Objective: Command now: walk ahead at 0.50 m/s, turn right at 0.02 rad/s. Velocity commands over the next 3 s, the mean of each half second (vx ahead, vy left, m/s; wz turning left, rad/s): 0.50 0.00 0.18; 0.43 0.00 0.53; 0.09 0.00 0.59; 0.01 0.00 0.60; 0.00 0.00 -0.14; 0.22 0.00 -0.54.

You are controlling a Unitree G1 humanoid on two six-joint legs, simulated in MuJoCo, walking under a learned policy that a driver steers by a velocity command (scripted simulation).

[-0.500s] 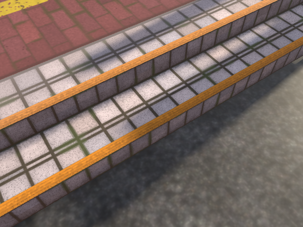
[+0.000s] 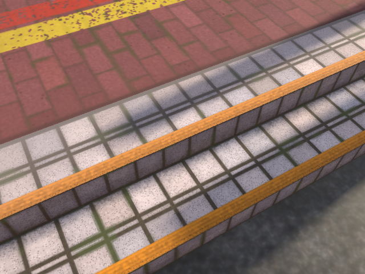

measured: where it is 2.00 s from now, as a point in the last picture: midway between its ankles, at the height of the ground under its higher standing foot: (151, 177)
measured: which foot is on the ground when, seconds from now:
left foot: down 0.00-0.46, up 0.48-0.98, down 1.00-1.00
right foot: up 0.00-0.42, down 0.44-1.00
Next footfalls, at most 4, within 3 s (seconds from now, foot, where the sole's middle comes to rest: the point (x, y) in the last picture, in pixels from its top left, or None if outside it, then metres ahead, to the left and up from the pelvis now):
0.44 right None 0.38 -0.10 -0.76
1.00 left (127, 224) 0.57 0.23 -0.63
1.94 right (155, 136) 0.86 0.15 -0.51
2.48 left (137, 213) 0.62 0.20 -0.63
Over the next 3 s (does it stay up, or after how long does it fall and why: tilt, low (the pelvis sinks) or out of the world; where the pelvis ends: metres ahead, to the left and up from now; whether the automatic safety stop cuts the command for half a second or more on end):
stays up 0.76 0.15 0.15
